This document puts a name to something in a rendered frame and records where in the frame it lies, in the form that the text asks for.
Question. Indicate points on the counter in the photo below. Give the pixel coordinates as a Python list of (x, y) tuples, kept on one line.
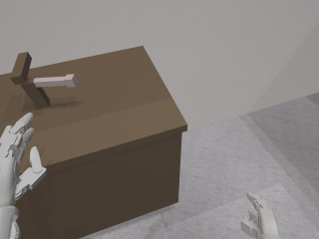
[(111, 145)]

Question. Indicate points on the robot left forearm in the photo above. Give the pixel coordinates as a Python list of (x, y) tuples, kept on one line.
[(9, 228)]

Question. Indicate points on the tap lever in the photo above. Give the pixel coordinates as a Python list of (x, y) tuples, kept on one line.
[(69, 80)]

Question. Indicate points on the robot left hand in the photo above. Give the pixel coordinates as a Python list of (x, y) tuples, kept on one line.
[(13, 141)]

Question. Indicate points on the robot right hand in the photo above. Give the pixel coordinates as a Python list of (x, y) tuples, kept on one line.
[(263, 221)]

